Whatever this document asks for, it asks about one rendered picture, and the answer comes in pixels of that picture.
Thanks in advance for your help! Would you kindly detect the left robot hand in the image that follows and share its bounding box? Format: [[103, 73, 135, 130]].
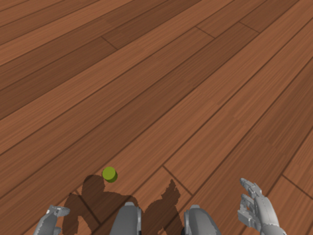
[[33, 205, 70, 235]]

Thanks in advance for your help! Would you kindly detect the right robot arm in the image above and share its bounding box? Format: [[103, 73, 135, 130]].
[[260, 225, 287, 235]]

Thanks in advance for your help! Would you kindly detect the right robot hand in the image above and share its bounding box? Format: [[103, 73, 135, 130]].
[[238, 178, 280, 232]]

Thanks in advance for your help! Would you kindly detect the tin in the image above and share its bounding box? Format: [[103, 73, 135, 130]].
[[102, 166, 118, 183]]

